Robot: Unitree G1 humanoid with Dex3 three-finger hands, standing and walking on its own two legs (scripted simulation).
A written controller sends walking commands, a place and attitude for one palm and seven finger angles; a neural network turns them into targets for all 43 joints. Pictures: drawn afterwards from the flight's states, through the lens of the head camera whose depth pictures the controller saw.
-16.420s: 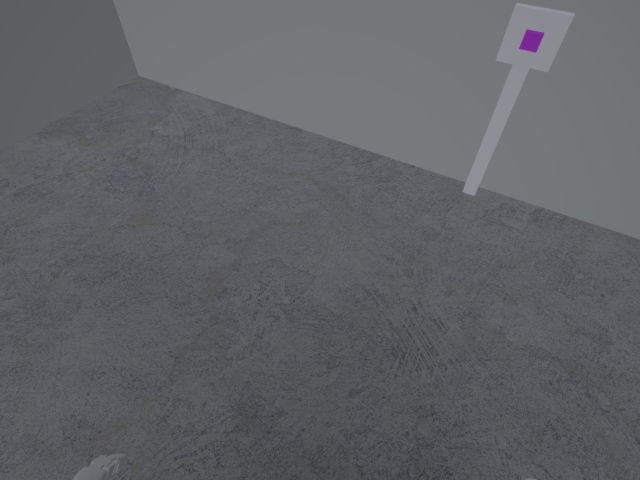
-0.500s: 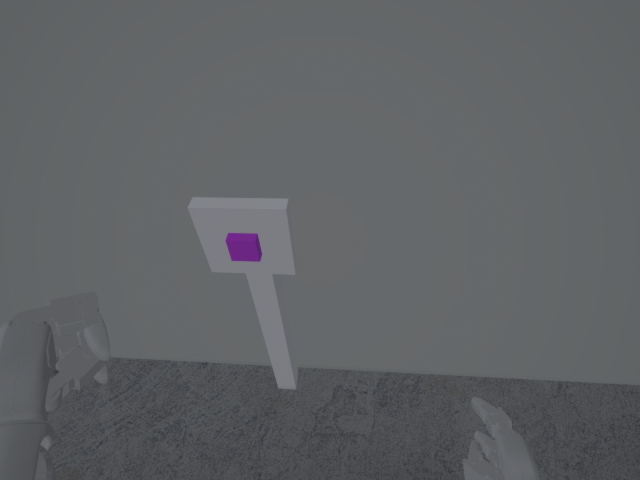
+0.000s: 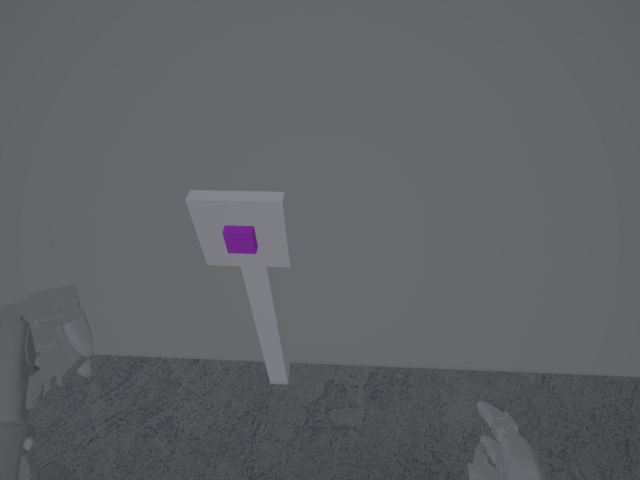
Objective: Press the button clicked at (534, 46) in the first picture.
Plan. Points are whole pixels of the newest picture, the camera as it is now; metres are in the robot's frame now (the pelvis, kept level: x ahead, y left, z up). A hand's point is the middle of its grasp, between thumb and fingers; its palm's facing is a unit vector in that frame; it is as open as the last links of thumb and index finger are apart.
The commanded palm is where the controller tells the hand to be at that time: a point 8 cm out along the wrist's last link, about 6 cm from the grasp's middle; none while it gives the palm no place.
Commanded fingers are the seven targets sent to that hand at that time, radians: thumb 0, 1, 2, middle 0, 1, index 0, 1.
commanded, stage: step back with the hand held close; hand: left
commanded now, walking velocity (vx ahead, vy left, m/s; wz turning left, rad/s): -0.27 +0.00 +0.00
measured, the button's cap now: (241, 238) +0.54 +0.23 -0.05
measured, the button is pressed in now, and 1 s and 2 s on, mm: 0 0 0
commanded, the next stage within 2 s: stop stepping back and stand still in 1.54 s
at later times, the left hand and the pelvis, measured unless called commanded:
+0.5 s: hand (48, 397) +0.14 +0.26 +0.15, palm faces +0.37 -0.79 -0.50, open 3.1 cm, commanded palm +0.08 +0.29 +0.17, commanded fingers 0.00 0.90 0.90 -1.30 -1.50 -1.30 -1.50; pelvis -0.06 +0.02 -0.01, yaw -1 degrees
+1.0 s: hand (5, 464) +0.08 +0.25 +0.16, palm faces +0.40 -0.79 -0.46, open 3.1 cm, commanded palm +0.01 +0.30 +0.17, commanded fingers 0.00 0.90 0.90 -1.30 -1.50 -1.30 -1.50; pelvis -0.11 +0.01 -0.02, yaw +1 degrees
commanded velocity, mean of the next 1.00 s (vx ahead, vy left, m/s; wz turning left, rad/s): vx -0.31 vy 0.00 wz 0.00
